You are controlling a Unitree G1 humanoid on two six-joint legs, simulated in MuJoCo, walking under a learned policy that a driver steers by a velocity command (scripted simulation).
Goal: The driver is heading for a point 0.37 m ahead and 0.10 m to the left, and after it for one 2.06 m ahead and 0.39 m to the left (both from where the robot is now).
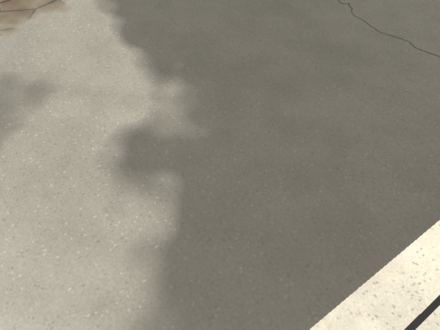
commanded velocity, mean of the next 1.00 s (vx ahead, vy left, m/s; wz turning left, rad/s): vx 0.23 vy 0.00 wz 0.36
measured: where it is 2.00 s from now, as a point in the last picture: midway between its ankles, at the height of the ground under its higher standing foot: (166, 316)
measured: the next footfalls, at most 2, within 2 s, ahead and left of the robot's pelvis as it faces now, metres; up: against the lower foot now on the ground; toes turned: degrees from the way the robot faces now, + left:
right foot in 0.30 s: +0.30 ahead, -0.13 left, +0.00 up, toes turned +3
left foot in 0.84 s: +0.14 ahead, +0.09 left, +0.00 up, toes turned +28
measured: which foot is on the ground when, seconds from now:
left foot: down 0.00-0.32, up 0.34-0.82, down 0.84-1.00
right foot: up 0.00-0.28, down 0.30-0.86, up 0.88-1.00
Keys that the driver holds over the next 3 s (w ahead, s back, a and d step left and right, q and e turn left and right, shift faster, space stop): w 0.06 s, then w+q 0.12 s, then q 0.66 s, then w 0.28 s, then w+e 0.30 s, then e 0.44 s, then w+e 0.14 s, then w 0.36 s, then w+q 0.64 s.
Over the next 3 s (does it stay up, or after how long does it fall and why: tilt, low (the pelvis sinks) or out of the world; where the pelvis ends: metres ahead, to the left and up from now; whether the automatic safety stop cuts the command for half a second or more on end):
stays up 0.99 0.17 -0.11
